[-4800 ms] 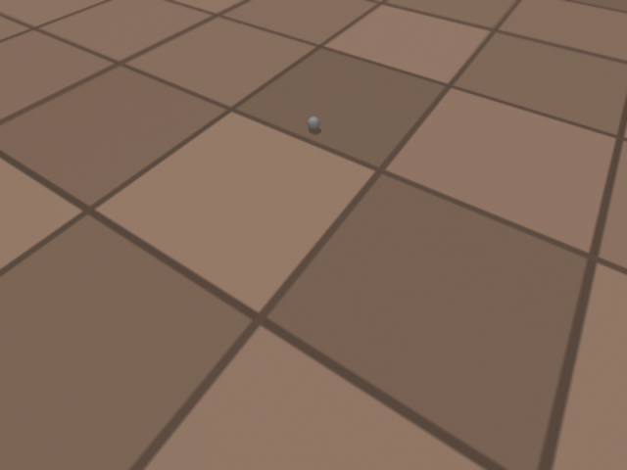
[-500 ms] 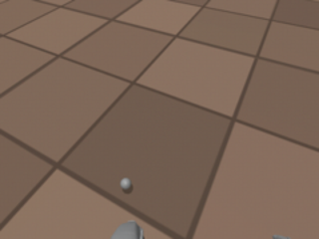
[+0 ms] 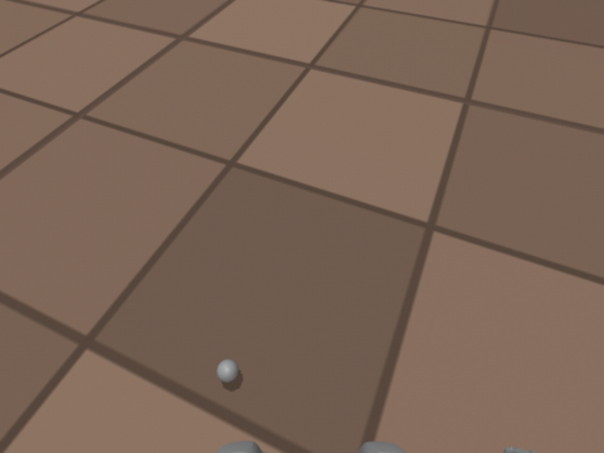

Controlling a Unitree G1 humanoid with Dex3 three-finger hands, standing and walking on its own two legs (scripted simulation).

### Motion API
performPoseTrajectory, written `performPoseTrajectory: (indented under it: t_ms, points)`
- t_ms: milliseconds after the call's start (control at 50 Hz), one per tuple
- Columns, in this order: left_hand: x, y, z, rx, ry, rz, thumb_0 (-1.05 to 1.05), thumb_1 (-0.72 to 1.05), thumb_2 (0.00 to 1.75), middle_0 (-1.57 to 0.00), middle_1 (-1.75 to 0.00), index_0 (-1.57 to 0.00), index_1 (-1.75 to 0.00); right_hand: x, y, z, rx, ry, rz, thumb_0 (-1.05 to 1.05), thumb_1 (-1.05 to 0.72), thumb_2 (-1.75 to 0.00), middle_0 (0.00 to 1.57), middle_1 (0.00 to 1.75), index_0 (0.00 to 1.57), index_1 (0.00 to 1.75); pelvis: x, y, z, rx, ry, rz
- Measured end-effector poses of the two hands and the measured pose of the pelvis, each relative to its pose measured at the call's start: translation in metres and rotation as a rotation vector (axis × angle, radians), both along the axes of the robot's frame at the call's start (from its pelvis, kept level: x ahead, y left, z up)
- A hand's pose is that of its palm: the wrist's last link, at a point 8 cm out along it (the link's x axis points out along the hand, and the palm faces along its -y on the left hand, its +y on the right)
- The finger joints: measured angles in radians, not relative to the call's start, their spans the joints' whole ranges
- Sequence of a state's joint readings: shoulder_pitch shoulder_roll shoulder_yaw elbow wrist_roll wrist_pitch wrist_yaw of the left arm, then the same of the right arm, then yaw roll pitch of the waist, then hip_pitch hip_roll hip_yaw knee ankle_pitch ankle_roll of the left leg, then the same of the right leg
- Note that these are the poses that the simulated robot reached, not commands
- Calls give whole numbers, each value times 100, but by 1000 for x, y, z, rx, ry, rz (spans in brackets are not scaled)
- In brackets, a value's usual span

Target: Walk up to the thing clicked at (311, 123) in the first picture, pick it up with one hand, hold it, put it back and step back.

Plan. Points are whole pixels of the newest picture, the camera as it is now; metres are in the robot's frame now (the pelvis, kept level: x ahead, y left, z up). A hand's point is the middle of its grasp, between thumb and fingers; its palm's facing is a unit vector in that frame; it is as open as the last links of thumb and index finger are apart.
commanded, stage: walk up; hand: left
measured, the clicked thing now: (227, 370) +0.42 +0.25 -0.72
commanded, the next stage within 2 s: stand in 1.12 s
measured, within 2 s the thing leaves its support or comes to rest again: neither
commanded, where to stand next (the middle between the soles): +0.07 +0.00 m, yaw +1 degrees
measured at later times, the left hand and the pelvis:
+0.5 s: hand out of the picture +0.12 +0.24 -0.13, palm faces -0.01 -0.95 -0.32, open 7.3 cm; pelvis +0.02 +0.00 +0.02, yaw +1 degrees
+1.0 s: hand out of the picture +0.09 +0.25 -0.13, palm faces +0.02 -0.95 -0.32, open 7.4 cm; pelvis +0.03 +0.00 +0.03, yaw +2 degrees
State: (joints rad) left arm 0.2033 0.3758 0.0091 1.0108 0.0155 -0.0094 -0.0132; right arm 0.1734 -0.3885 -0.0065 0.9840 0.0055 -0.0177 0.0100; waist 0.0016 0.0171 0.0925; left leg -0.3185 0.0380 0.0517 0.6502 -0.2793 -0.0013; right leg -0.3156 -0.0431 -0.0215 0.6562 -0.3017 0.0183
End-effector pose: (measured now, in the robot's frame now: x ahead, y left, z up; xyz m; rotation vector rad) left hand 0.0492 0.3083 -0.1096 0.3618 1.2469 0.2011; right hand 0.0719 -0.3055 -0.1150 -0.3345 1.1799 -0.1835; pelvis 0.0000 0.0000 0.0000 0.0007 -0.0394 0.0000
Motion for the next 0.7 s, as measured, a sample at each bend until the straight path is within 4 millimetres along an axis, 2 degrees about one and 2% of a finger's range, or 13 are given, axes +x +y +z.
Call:
performPoseTrajectory:
  t_ms: [180, 300, 420, 700]
  points:
    - [57, -15, 10, -44, -102, -8, 0, 90, 90, -21, -30, -21, -30, 20, 10, 8, 22, 14, 13, 0, -90, -89, 20, 30, 20, 30, 12, -2, 12, 0, -3, 9]
    - [75, -19, 15, -60, -127, -9, 0, 90, 90, -21, -30, -21, -30, 33, 6, 20, 4, -3, 11, 0, -90, -89, 20, 30, 20, 30, 15, -3, 19, -1, -4, 13]
    - [71, -21, 16, -67, -105, 3, 0, 90, 90, -21, -30, -21, -30, 41, -1, 27, -13, -16, 9, 0, -90, -89, 20, 30, 20, 30, 17, -4, 23, -1, -3, 16]
    - [31, -16, 11, -58, 7, 60, 0, 91, 90, -21, -30, -21, -30, 35, 3, 23, 0, 38, 12, 0, -90, -89, 20, 30, 20, 30, 21, -5, 25, -4, 5, 23]
